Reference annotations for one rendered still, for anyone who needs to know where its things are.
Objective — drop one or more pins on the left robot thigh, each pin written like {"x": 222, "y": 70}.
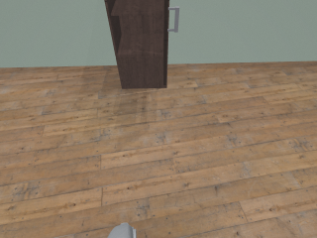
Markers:
{"x": 123, "y": 231}

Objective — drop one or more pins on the handle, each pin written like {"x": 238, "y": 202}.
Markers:
{"x": 176, "y": 19}

